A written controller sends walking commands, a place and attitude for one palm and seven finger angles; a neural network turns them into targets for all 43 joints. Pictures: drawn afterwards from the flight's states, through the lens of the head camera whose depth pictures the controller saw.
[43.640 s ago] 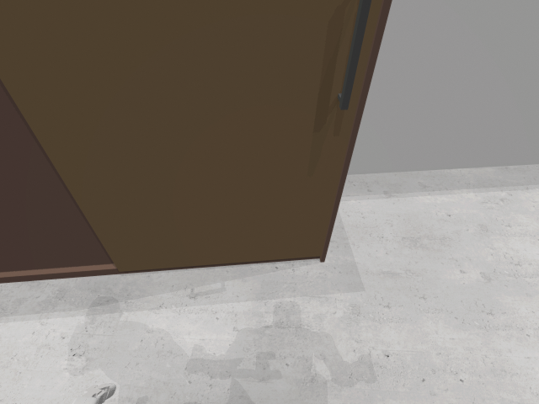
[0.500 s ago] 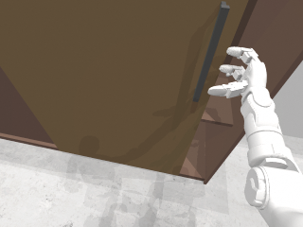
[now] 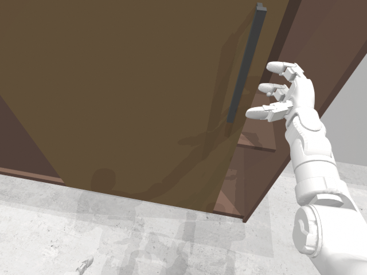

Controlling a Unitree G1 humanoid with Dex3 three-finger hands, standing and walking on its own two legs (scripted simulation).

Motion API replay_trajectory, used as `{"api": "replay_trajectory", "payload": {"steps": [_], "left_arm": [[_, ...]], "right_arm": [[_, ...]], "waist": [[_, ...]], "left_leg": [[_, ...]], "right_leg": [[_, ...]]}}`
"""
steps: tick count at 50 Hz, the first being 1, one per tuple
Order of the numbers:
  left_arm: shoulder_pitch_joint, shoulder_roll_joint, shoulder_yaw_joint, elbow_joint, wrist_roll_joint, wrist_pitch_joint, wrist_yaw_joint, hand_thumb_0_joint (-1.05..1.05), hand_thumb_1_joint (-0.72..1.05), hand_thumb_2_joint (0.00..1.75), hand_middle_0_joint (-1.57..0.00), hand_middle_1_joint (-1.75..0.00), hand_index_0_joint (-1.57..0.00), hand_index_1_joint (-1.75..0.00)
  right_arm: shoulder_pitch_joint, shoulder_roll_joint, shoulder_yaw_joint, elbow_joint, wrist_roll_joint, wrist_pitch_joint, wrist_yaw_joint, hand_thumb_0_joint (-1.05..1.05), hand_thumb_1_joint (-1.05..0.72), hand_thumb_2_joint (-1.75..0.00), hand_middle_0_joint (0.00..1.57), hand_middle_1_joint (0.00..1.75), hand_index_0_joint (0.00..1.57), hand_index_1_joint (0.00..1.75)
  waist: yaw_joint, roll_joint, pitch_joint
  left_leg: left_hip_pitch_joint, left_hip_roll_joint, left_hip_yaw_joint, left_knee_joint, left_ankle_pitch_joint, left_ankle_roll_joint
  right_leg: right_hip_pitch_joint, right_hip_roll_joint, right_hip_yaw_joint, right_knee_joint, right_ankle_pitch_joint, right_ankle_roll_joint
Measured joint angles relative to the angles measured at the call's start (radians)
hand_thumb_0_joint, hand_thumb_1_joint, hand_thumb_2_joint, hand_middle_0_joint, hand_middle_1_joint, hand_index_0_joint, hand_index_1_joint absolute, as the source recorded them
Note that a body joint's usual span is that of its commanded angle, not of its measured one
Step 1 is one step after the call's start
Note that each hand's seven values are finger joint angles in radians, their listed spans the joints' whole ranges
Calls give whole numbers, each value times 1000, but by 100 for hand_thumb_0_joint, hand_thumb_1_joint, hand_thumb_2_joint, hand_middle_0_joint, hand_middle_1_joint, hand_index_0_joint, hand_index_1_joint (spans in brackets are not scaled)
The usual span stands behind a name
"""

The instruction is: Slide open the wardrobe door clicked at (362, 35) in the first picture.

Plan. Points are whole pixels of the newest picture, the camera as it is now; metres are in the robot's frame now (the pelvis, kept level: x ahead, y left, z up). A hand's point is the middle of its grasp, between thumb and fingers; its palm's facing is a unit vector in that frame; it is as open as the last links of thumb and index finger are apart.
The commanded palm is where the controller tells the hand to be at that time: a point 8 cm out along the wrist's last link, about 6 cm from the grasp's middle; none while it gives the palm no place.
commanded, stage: move the hooked fingers beside the handle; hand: right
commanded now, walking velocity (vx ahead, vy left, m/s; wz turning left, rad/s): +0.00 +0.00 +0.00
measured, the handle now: (242, 72) +0.54 -0.08 +0.18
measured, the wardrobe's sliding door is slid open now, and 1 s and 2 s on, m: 0.18 0.18 0.18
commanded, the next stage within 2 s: feel for the door with the fingertips in 0.80 s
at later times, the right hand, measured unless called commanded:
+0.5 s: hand (272, 94) +0.45 -0.13 +0.19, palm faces +0.06 +1.00 -0.01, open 14.0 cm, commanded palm +0.43 -0.18 +0.19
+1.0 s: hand (274, 93) +0.45 -0.13 +0.20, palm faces +0.06 +1.00 +0.00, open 14.0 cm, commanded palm +0.42 -0.18 +0.19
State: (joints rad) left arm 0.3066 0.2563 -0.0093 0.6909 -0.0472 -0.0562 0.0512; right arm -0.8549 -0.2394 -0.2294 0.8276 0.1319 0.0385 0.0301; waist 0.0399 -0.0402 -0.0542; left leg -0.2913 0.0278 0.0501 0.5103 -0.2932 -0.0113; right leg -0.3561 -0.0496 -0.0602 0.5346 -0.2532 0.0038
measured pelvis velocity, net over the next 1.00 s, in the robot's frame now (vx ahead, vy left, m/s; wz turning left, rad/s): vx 0.00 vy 0.01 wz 0.01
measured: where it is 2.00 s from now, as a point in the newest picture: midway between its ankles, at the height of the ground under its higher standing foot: outside the picture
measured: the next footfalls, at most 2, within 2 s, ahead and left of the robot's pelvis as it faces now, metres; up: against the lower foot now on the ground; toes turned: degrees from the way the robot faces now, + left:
none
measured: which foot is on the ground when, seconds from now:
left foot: down 0.00-1.00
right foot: down 0.00-1.00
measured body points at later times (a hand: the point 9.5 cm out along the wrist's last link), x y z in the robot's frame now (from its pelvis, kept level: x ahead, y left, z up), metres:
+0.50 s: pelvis -0.01 +0.01 +0.00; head +0.01 +0.02 +0.45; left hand +0.08 +0.27 -0.12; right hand +0.44 -0.18 +0.19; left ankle -0.02 +0.13 -0.73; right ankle +0.01 -0.12 -0.73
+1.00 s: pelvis +0.00 +0.01 +0.00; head +0.00 +0.02 +0.45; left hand +0.08 +0.26 -0.12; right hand +0.44 -0.19 +0.20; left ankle -0.02 +0.13 -0.73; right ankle +0.01 -0.12 -0.73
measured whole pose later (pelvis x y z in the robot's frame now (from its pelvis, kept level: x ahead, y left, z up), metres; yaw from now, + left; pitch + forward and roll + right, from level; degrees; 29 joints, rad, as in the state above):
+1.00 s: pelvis +0.00 +0.01 +0.00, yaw +0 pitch +3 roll +0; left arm 0.33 0.25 -0.01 0.70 -0.05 -0.05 0.05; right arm -0.82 -0.27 -0.24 0.81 0.13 0.02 0.04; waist 0.04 -0.04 -0.06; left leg -0.27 0.02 0.04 0.50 -0.28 0.00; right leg -0.32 -0.06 -0.06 0.51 -0.24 0.01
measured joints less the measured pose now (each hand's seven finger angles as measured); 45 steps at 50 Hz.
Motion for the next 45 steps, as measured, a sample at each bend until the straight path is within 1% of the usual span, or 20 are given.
{"api": "replay_trajectory", "payload": {"steps": [4,6,9,13,18,21,24,29,35,41,45], "left_arm": [[-11,-11,-5,-8,7,-8,-3,1,91,90,-20,-30,-20,-30],[-10,-16,-9,-8,8,-6,-3,1,91,90,-20,-30,-20,-30],[0,-20,-12,-10,6,3,-1,1,91,90,-20,-30,-20,-30],[23,-13,-10,-9,0,11,1,1,91,90,-20,-30,-20,-30],[34,-4,-5,-2,-5,14,6,1,91,90,-20,-30,-20,-30],[29,0,0,2,-5,6,9,1,91,90,-20,-30,-20,-30],[18,3,2,12,-4,-4,11,1,91,90,-20,-30,-20,-30],[1,3,0,17,-2,-10,12,1,91,90,-20,-30,-20,-30],[7,0,-7,0,2,-1,6,1,91,90,-20,-30,-20,-30],[32,-4,0,-4,1,0,0,1,91,90,-20,-30,-20,-30],[35,-6,0,9,-2,4,1,1,91,90,-20,-30,-20,-30]], "right_arm": [[-7,4,-12,-3,-27,-25,-34,-1,50,-29,30,120,30,120],[-17,-4,-24,9,-36,-32,-38,-1,50,-29,30,120,30,120],[-22,-26,-41,24,-40,-27,-29,-1,50,-30,31,120,30,120],[-5,-45,-35,31,-26,-12,-6,-1,50,-30,30,120,30,120],[32,-41,-32,7,-3,-7,16,-1,50,-30,30,120,30,120],[43,-34,-13,-20,-7,-20,11,-1,50,-30,30,120,30,120],[22,-26,3,-18,-11,-31,2,-1,50,-29,30,120,30,120],[-27,-27,-9,25,-12,-28,-3,-1,50,-29,30,120,30,120],[-53,-50,-39,102,-24,-23,-4,-1,50,-29,30,120,30,120],[13,-41,-38,26,-19,-61,1,-1,50,-30,30,120,30,120],[33,-33,-33,-8,-12,-54,11,-1,50,-30,30,120,30,120]], "waist": [[9,3,0],[12,5,-3],[13,3,-9],[5,-5,-14],[-3,-3,-4],[-4,-1,8],[-2,1,15],[8,2,6],[19,-1,-4],[8,-4,1],[1,-2,-3]], "left_leg": [[-6,-1,-7,6,1,1],[-6,-3,-10,7,1,3],[-1,-7,-14,2,3,6],[10,-9,-12,-6,5,8],[20,-11,-5,-10,7,10],[22,-13,1,-10,8,11],[18,-12,7,-8,10,12],[8,-12,3,-8,13,12],[-4,-11,-5,-3,12,11],[1,-12,-11,-4,10,11],[13,-13,-10,-9,9,10]], "right_leg": [[2,-2,-7,-5,4,2],[5,-3,-10,-8,5,3],[13,-7,-13,-15,7,5],[23,-9,-12,-21,9,8],[29,-10,-4,-23,12,9],[27,-11,2,-18,14,11],[20,-10,8,-14,16,11],[13,-10,5,-19,21,11],[9,-9,-3,-23,22,10],[15,-11,-9,-21,16,10],[24,-11,-8,-21,12,9]]}}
